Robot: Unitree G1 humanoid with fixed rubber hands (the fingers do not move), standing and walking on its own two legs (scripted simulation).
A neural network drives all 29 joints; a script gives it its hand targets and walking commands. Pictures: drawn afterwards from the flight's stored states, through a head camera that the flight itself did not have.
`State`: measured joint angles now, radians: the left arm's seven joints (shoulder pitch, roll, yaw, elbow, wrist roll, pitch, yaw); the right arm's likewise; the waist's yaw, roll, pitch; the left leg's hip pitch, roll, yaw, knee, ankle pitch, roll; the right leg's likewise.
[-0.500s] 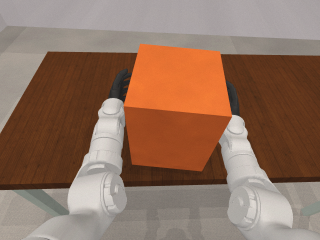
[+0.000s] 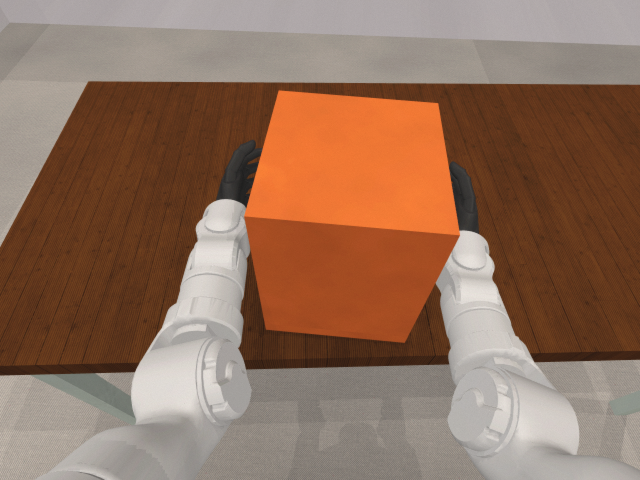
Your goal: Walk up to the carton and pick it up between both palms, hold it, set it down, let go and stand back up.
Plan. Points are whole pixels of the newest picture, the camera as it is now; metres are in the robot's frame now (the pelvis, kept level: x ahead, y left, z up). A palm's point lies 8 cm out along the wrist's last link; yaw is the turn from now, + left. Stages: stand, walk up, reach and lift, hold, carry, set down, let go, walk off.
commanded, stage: set down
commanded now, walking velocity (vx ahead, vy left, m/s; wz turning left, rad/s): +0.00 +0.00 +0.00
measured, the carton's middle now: (345, 224) +0.41 +0.04 +0.05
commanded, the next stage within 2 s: none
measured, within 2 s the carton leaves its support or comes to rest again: rests again in 0.04 s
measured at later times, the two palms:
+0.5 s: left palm (241, 205) +0.42 +0.18 +0.07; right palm (462, 232) +0.41 -0.11 +0.06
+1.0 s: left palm (239, 207) +0.41 +0.19 +0.07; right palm (462, 234) +0.41 -0.11 +0.06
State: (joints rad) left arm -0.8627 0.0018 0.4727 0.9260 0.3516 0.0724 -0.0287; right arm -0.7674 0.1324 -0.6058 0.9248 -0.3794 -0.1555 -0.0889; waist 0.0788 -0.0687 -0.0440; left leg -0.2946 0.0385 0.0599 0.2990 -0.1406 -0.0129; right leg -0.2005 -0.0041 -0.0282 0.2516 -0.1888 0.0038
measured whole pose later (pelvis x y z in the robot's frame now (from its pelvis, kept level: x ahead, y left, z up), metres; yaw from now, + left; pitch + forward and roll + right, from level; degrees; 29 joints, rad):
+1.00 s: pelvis -0.01 +0.00 +0.00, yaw -1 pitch +10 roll +0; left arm -0.89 -0.01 0.58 0.99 0.42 -0.06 -0.06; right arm -0.78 0.17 -0.70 0.90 -0.49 -0.22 -0.07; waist 0.08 -0.06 -0.03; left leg -0.34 0.05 0.11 0.30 -0.12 -0.01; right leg -0.26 -0.01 -0.03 0.28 -0.19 0.00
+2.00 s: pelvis -0.01 +0.00 +0.00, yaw +0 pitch +9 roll +0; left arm -0.90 -0.03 0.67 0.94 0.49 -0.06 -0.11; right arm -0.79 0.20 -0.73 0.83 -0.55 -0.20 -0.04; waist 0.07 -0.08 0.00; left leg -0.34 0.05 0.12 0.30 -0.12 0.00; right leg -0.27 -0.02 -0.05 0.31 -0.20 0.00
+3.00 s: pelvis -0.04 +0.00 -0.02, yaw -1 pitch +21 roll -2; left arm -1.16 0.39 -0.07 1.31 -0.33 -0.03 0.01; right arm -1.10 -0.26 0.09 1.16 0.39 0.02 -0.13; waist 0.02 -0.03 -0.25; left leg -0.73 0.08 0.05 0.53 -0.17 -0.02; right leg -0.64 0.02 -0.06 0.49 -0.22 -0.01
